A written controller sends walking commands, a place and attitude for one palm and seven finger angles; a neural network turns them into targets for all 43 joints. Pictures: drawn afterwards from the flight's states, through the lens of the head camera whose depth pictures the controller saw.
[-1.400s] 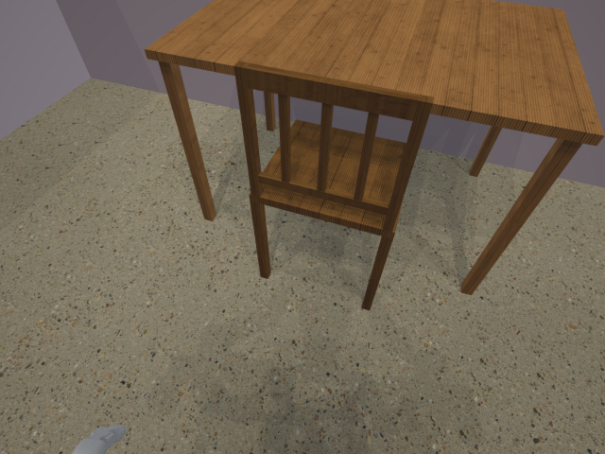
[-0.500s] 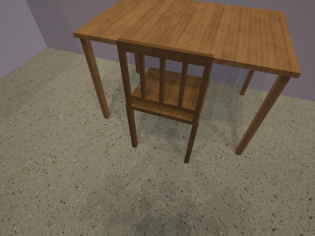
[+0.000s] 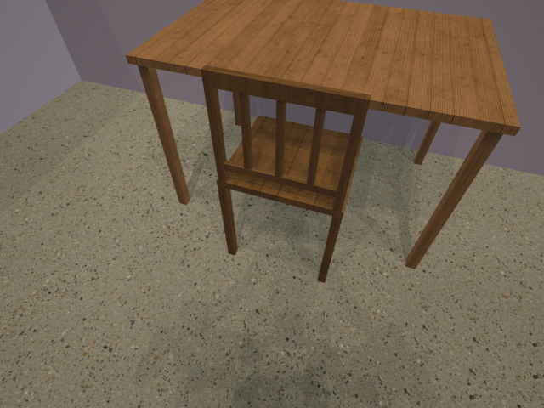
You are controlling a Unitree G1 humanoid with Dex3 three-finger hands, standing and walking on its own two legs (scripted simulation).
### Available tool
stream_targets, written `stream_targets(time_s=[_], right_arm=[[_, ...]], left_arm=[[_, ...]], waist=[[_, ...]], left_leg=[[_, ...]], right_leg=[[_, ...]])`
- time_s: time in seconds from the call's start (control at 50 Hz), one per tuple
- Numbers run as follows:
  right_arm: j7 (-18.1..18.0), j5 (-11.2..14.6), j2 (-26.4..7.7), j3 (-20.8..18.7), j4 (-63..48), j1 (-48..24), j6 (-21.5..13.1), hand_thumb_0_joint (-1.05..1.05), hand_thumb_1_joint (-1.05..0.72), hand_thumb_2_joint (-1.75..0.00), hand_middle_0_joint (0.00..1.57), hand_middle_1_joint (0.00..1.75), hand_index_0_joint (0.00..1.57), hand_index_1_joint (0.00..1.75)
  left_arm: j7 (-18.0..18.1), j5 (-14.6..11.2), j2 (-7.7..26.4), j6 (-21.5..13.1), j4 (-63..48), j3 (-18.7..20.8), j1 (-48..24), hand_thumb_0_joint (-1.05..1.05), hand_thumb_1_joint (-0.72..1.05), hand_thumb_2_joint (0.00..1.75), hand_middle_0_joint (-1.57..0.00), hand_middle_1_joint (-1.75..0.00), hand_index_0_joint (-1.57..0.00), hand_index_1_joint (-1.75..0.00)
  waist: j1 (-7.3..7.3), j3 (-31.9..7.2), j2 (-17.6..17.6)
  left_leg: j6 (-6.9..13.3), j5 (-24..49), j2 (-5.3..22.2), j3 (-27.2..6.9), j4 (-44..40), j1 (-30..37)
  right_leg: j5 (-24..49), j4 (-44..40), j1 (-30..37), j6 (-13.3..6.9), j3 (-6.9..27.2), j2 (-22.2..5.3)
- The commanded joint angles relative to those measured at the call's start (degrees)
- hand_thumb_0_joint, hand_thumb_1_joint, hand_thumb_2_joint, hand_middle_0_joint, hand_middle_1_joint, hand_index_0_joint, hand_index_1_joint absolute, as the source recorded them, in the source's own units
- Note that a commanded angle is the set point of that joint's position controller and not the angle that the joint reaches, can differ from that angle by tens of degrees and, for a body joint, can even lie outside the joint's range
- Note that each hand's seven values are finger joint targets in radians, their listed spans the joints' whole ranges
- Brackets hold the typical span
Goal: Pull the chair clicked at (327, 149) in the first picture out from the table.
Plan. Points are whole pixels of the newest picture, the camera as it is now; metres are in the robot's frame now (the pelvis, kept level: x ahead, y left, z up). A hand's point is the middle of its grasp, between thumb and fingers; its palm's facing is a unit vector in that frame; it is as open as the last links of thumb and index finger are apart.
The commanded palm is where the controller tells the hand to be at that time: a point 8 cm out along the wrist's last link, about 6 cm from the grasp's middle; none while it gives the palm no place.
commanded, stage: look at it before walking up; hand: left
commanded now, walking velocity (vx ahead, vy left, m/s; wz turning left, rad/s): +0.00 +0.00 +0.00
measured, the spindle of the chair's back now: (280, 140) +0.80 +0.02 -0.10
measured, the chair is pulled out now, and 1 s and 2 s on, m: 0.00 0.00 0.00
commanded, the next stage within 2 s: turn to face it in 0.04 s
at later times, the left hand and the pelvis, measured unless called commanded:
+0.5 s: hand out of the picture +0.06 +0.21 -0.17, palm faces -0.09 -0.96 -0.27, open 7.4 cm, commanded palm none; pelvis -0.01 +0.00 -0.01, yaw -5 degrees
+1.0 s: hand out of the picture +0.08 +0.18 -0.18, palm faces -0.22 -0.94 -0.26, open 7.4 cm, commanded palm none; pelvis -0.03 +0.00 -0.02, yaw -15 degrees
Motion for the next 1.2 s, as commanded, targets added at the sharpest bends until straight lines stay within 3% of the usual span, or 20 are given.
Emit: stream_targets(time_s=[0.0,0.18,0.28,0.38,0.44,0.56,0.62,0.66,0.7,0.72,0.78,0.84,0.9,0.92,0.94,0.96,0.98,1.0,1.08,1.18], right_arm=[[-0.8,0.0,-11.4,-2.2,-3.5,-2.6,-1.3,0.0,-0.9,-0.9,0.2,0.3,0.2,0.3],[-1.0,-0.1,-11.6,-2.5,-3.6,-2.3,-1.3,0.0,-0.9,-0.9,0.2,0.3,0.2,0.3],[-1.4,-0.2,-5.3,-1.8,-4.4,1.7,-0.1,0.0,-0.9,-0.9,0.2,0.3,0.2,0.3],[-1.7,-0.2,-5.0,-2.7,-6.8,2.8,0.7,0.0,-0.9,-0.9,0.2,0.3,0.2,0.3],[-1.7,-0.3,-4.6,-3.4,-8.4,2.7,1.0,0.0,-0.9,-0.9,0.2,0.3,0.2,0.3],[-1.6,0.0,-0.7,-3.8,-9.3,5.7,1.3,0.0,-0.9,-0.9,0.2,0.3,0.2,0.3],[-1.6,-0.1,0.4,-3.9,-8.8,7.9,1.2,0.0,-0.9,-0.9,0.2,0.3,0.2,0.3],[-1.6,-0.3,-0.5,-4.4,-8.3,9.4,0.9,0.0,-0.9,-0.9,0.2,0.3,0.2,0.3],[-1.9,-0.6,-4.1,-5.2,-8.6,10.2,0.4,0.0,-0.9,-0.9,0.2,0.3,0.2,0.3],[-2.0,-0.6,-4.0,-5.4,-8.9,9.5,0.0,0.0,-0.9,-0.9,0.2,0.3,0.2,0.3],[-2.3,-0.9,-1.7,-4.8,-9.7,6.6,-0.3,0.0,-0.9,-0.9,0.2,0.3,0.2,0.3],[-2.1,-1.4,-2.2,-5.0,-8.1,9.0,0.2,0.0,-0.9,-0.9,0.2,0.3,0.2,0.3],[-1.6,-0.9,-1.9,-4.8,-6.5,11.4,0.6,0.0,-0.9,-0.9,0.2,0.3,0.2,0.3],[-1.2,-0.5,0.4,-4.4,-6.6,12.2,0.6,0.0,-0.9,-0.9,0.2,0.3,0.2,0.3],[-0.8,-0.2,4.6,-3.5,-8.6,11.3,0.6,0.0,-0.9,-0.9,0.2,0.3,0.2,0.3],[-0.6,-0.7,3.3,-3.4,-10.2,6.8,1.0,0.0,-0.9,-0.9,0.2,0.3,0.2,0.3],[-0.2,-0.9,3.1,-3.7,-10.4,5.1,1.1,0.0,-0.9,-0.9,0.2,0.3,0.2,0.3],[0.2,-1.1,3.5,-3.7,-9.7,4.7,1.0,0.0,-0.9,-0.9,0.2,0.3,0.2,0.3],[1.1,-1.2,4.5,-4.1,-7.3,8.3,0.5,0.0,-0.9,-0.9,0.2,0.3,0.2,0.3],[1.8,-0.9,5.7,-4.2,-8.9,5.8,0.2,0.0,-0.9,-0.9,0.2,0.3,0.2,0.3]], left_arm=[[0.8,0.2,11.8,-1.3,-3.6,2.4,-2.5,0.0,0.9,0.9,-0.2,-0.3,-0.2,-0.3],[0.6,0.3,12.2,-1.2,-3.7,2.8,-2.7,0.0,0.9,0.9,-0.2,-0.3,-0.2,-0.3],[0.9,0.2,6.4,0.7,-4.1,2.2,1.1,0.0,0.9,0.9,-0.2,-0.3,-0.2,-0.3],[0.8,0.5,5.7,1.7,-6.4,2.7,2.7,0.0,0.9,0.9,-0.2,-0.3,-0.2,-0.3],[0.6,0.7,5.6,1.9,-7.9,3.1,3.7,0.0,0.9,0.9,-0.2,-0.3,-0.2,-0.3],[1.0,0.7,6.2,2.0,-9.8,4.0,4.2,0.0,0.9,0.9,-0.2,-0.3,-0.2,-0.3],[1.2,0.7,4.9,2.2,-10.7,4.3,3.3,0.0,0.9,0.9,-0.2,-0.3,-0.2,-0.3],[1.0,0.6,2.9,2.4,-11.4,4.1,2.3,0.0,0.9,0.9,-0.2,-0.3,-0.2,-0.3],[0.6,0.6,-0.9,2.4,-12.2,3.8,2.5,0.0,0.9,0.9,-0.2,-0.3,-0.2,-0.3],[0.6,0.9,-1.0,2.6,-12.2,4.1,2.7,0.0,0.9,0.9,-0.2,-0.3,-0.2,-0.3],[0.3,1.2,-2.5,2.8,-10.7,4.2,5.4,0.0,0.9,0.9,-0.2,-0.3,-0.2,-0.3],[0.1,0.8,-4.7,2.4,-10.5,3.4,5.4,0.0,0.9,0.9,-0.2,-0.3,-0.2,-0.3],[0.2,0.9,-4.4,1.5,-8.5,3.7,9.6,0.0,0.9,0.9,-0.2,-0.3,-0.2,-0.3],[0.5,1.3,-2.1,0.8,-7.5,4.0,11.7,0.0,0.9,0.9,-0.2,-0.3,-0.2,-0.3],[1.1,1.7,3.3,-0.1,-6.8,4.8,13.5,0.0,0.9,0.9,-0.2,-0.3,-0.2,-0.3],[1.3,1.0,4.8,0.1,-6.4,4.9,16.5,0.0,0.9,0.9,-0.2,-0.3,-0.2,-0.3],[1.6,1.1,3.7,0.0,-5.9,4.9,16.5,0.0,0.9,0.9,-0.2,-0.3,-0.2,-0.3],[1.7,1.0,2.5,-0.5,-5.6,5.0,15.2,0.0,0.9,0.9,-0.2,-0.3,-0.2,-0.3],[1.4,1.0,0.0,-2.1,-5.8,4.3,12.1,0.0,0.9,0.9,-0.2,-0.3,-0.2,-0.3],[1.1,1.4,0.5,-2.7,-3.8,4.5,15.5,0.0,0.9,0.9,-0.2,-0.3,-0.2,-0.3]], waist=[[0.05,-5.0,-0.1],[-0.06,-3.9,-0.5],[-0.33,-4.7,-0.4],[-0.28,-3.3,-0.1],[-0.18,-3.0,0.1],[-0.96,-3.5,-6.6],[-1.57,-2.7,-6.6],[-2.05,-2.2,-1.4],[-2.05,-2.0,11.6],[-1.71,-2.1,13.0],[0.35,-2.3,5.7],[-0.64,-2.4,9.7],[0.73,-3.7,5.5],[1.47,-4.6,-0.7],[1.89,-3.6,-15.3],[4.8,-1.6,-13.1],[4.46,0.2,-9.1],[3.82,2.7,-11.9],[0.52,3.8,-5.8],[1.57,6.1,-7.3]], left_leg=[[1.9,10.4,6.6,-5.4,-2.8,1.7],[1.7,10.0,7.0,-4.6,-2.7,2.5],[0.6,10.1,7.4,-1.4,0.9,2.6],[1.1,6.4,8.7,-0.5,2.6,0.7],[1.1,2.6,8.5,0.4,5.0,-1.1],[-0.5,-6.8,3.7,3.3,12.6,-4.0],[-0.2,-7.3,3.8,2.6,10.8,-2.3],[1.4,-6.6,7.3,-0.5,5.9,0.5],[6.9,-6.4,18.7,-11.4,-5.3,0.1],[10.3,-1.7,23.4,-13.1,-8.2,-2.2],[10.7,10.3,20.7,-4.3,-3.6,-1.4],[8.6,18.4,18.5,1.6,0.8,0.2],[4.6,10.6,15.5,5.3,7.9,-3.1],[1.9,-1.4,12.3,8.0,14.3,-8.4],[-1.2,-19.8,5.7,11.8,24.7,-21.9],[-0.9,-24.7,5.1,5.8,31.6,-24.7],[-0.5,-22.4,5.4,3.9,36.1,-27.0],[-0.1,-18.6,5.9,2.4,38.5,-29.3],[-0.8,-8.4,6.3,3.1,37.4,-24.7],[-1.0,-6.7,5.6,4.3,28.4,-22.6]], right_leg=[[11.8,-3.0,1.2,-1.3,5.3,-6.8],[12.7,-3.2,0.1,-1.7,6.4,-6.2],[16.5,0.6,-2.3,-1.1,7.6,-5.7],[14.6,4.5,-6.3,-1.2,8.3,-4.1],[13.3,5.4,-8.1,-1.6,10.3,-4.1],[8.6,-0.3,-10.3,-5.1,19.8,-8.8],[4.9,-0.6,-13.4,-5.1,19.4,-7.7],[0.4,3.2,-17.8,-2.9,14.4,-3.0],[-5.2,19.9,-20.2,0.2,3.6,3.4],[-13.7,31.2,-20.0,1.2,1.2,1.7],[-15.4,33.1,-19.3,1.5,0.2,-1.5],[-13.8,21.5,-13.7,1.7,-3.9,-1.6],[-0.3,4.4,-2.7,1.0,-5.7,-0.6],[1.4,-1.3,3.3,-0.5,0.1,-4.8],[-0.6,-7.5,8.3,-5.7,18.7,-17.4],[-8.4,-10.8,4.6,-11.1,24.0,-21.8],[-17.8,-12.3,3.6,-12.6,24.0,-21.4],[-20.3,-13.2,2.1,-12.2,23.6,-19.4],[-14.1,-12.9,-3.0,-10.1,12.8,-16.0],[-15.6,-14.8,-4.6,-9.9,10.4,-16.9]])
